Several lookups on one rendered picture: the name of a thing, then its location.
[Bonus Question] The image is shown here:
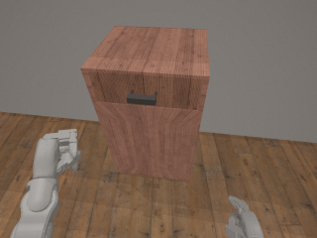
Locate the cabinet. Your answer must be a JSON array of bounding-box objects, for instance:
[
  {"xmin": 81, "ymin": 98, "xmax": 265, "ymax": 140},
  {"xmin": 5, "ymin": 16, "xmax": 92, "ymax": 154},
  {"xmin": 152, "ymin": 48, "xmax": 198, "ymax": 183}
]
[{"xmin": 80, "ymin": 26, "xmax": 210, "ymax": 181}]

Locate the handle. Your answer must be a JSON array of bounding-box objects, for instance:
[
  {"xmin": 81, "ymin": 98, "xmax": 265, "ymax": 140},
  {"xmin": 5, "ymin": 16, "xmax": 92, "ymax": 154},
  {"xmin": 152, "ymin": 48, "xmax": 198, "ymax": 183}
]
[{"xmin": 126, "ymin": 89, "xmax": 158, "ymax": 106}]

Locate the left robot hand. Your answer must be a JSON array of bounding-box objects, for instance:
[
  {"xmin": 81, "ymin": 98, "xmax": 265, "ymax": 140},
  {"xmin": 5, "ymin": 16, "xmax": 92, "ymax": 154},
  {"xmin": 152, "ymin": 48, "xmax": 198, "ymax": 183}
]
[{"xmin": 33, "ymin": 129, "xmax": 81, "ymax": 179}]

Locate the left robot forearm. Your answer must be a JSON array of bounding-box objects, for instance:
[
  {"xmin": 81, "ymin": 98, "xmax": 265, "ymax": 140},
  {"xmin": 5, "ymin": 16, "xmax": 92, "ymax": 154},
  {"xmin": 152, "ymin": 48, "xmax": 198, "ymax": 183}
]
[{"xmin": 10, "ymin": 177, "xmax": 60, "ymax": 238}]

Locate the drawer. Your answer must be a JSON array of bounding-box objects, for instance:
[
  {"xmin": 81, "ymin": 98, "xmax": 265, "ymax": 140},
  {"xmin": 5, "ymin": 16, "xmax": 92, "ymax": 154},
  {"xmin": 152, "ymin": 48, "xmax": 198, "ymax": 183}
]
[{"xmin": 87, "ymin": 70, "xmax": 203, "ymax": 110}]

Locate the right robot hand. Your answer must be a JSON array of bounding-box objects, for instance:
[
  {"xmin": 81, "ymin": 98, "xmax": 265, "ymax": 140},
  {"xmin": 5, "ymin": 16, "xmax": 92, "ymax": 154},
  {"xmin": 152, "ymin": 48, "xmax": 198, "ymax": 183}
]
[{"xmin": 225, "ymin": 195, "xmax": 264, "ymax": 238}]

